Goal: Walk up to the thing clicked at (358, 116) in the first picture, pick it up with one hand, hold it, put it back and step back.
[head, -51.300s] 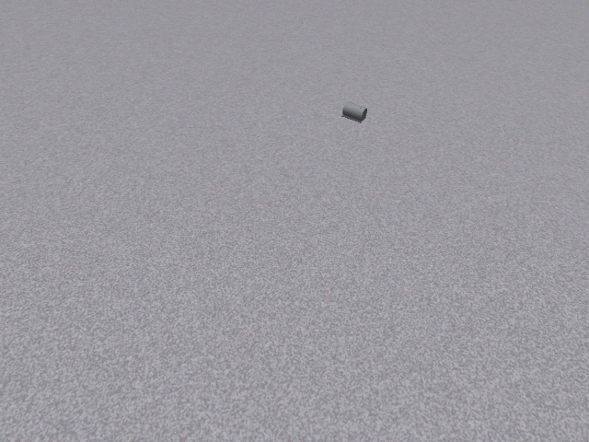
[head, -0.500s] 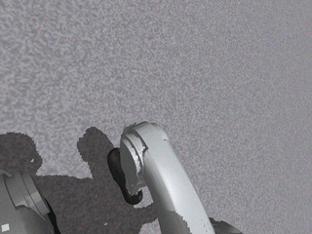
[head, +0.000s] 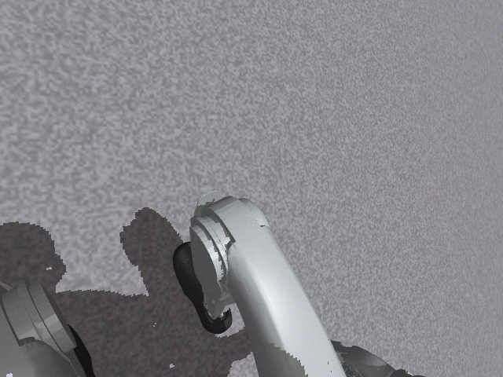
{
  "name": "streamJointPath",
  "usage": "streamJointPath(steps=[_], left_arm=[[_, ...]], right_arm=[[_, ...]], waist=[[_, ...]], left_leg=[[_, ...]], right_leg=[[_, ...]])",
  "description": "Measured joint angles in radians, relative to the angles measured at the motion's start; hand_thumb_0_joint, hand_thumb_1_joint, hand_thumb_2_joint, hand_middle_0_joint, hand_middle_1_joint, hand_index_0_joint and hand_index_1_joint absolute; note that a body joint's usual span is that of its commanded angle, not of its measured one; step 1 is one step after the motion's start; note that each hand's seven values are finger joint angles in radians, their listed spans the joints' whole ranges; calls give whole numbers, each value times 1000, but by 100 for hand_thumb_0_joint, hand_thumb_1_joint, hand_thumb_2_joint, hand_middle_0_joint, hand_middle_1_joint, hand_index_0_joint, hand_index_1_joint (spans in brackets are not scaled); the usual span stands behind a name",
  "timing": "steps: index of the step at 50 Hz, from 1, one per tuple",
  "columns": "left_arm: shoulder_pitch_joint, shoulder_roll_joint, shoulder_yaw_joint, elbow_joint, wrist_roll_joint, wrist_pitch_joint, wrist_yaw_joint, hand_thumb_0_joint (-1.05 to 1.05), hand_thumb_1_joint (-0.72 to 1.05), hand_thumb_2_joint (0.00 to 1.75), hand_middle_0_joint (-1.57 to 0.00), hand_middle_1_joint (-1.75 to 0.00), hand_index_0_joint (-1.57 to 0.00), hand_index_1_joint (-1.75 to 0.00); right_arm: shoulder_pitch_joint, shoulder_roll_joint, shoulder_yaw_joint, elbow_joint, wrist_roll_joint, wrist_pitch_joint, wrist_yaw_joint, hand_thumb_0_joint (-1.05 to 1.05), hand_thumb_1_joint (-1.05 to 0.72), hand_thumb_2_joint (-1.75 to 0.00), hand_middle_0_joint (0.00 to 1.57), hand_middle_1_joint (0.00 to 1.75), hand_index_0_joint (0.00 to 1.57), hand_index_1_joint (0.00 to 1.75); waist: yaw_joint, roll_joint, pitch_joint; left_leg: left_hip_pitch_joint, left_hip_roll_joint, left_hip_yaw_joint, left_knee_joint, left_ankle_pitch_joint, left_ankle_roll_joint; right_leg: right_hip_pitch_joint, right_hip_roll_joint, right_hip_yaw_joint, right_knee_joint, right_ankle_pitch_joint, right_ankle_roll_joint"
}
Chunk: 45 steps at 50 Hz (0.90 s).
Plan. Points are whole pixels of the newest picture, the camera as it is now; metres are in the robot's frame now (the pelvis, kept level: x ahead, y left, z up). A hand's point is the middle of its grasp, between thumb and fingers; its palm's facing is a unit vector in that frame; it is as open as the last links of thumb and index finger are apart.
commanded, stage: rest palm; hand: left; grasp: from above
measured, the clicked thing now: out of the picture +0.45 +0.49 -0.28
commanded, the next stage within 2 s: none
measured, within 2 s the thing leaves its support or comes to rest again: rests again in 0.68 s
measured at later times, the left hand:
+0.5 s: hand out of the picture +0.44 +0.41 -0.22, palm faces +0.12 -0.38 -0.92, open 14.2 cm
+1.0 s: hand out of the picture +0.44 +0.42 -0.22, palm faces +0.12 -0.38 -0.92, open 14.2 cm
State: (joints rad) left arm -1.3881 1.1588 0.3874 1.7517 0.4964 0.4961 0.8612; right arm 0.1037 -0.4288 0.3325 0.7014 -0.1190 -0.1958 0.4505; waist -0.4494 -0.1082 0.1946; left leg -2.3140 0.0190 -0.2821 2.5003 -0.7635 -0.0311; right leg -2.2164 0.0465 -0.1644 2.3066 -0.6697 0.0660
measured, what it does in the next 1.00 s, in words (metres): stands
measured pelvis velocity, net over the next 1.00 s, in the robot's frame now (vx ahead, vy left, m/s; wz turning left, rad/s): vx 0.00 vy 0.00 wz -0.01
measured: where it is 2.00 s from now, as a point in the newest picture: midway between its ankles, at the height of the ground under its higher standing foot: (151, 343)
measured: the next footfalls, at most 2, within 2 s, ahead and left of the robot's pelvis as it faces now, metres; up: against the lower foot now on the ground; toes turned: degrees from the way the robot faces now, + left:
none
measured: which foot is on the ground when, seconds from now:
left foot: down 0.00-1.00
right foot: down 0.00-1.00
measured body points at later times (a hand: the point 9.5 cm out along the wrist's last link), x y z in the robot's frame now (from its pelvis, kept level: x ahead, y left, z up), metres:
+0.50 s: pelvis +0.00 +0.00 +0.00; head +0.31 +0.12 +0.31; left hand +0.44 +0.43 -0.16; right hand +0.01 -0.26 -0.03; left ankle +0.05 +0.13 -0.29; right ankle +0.11 -0.12 -0.29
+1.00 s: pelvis +0.00 +0.00 +0.01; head +0.31 +0.13 +0.31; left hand +0.44 +0.43 -0.16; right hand +0.01 -0.26 -0.03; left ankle +0.05 +0.13 -0.29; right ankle +0.11 -0.12 -0.29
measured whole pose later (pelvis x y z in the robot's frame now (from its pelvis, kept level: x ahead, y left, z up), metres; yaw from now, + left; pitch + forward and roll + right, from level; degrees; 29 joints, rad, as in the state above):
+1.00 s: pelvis +0.00 +0.00 +0.01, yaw -1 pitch +33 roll -16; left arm -1.40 1.23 0.36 1.73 0.55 0.47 0.78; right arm 0.12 -0.43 0.36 0.67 -0.12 -0.18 0.40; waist -0.46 -0.12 0.18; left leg -2.31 0.03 -0.28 2.48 -0.78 -0.02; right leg -2.21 0.05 -0.17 2.28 -0.68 0.07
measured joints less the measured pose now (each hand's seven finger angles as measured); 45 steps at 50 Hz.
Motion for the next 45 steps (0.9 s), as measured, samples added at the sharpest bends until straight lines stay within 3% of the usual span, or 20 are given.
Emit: streamJointPath(steps=[12,28,45], left_arm=[[-11,31,-7,8,4,-11,-15,0,-51,95,-6,-97,-12,-102],[-12,55,-22,-6,40,-17,-64,0,-57,100,-1,-102,-7,-108],[-13,68,-24,-14,53,-26,-74,0,-58,101,-1,-104,-6,-109]], right_arm=[[14,-14,12,-19,1,2,-4,-1,-96,-92,19,30,20,30],[26,-6,11,-26,8,9,-26,-1,-95,-92,19,30,20,30],[14,1,23,-32,2,11,-44,-1,-95,-92,19,30,20,30]], waist=[[-7,-2,0],[-8,-11,-14],[-10,-19,-11]], left_leg=[[-3,2,1,4,-9,4],[-3,5,1,-8,-14,7],[7,9,2,-20,-17,7]], right_leg=[[-2,1,1,1,-7,4],[0,2,-1,-14,-10,3],[10,3,-2,-27,-11,2]])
